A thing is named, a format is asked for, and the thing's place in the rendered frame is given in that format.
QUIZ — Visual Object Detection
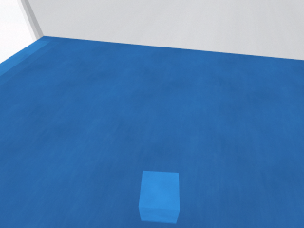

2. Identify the carton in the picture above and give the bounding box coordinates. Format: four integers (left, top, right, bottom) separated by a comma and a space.
139, 171, 180, 224

